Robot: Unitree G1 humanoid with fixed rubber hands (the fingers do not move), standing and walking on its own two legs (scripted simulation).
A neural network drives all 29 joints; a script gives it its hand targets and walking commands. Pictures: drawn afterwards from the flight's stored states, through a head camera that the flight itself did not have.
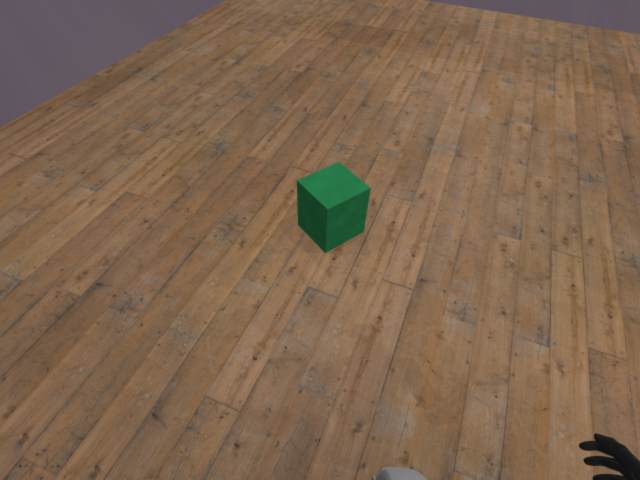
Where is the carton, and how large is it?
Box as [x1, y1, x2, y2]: [297, 162, 370, 252]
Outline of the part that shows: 339,162 297,180 298,224 325,252 363,231 370,189 366,184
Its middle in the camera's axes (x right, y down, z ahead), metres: +0.05 -0.15 +1.60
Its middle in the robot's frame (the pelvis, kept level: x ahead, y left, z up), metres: +1.22 -0.05 -0.64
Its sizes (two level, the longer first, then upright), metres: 0.210 0.200 0.250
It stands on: the floor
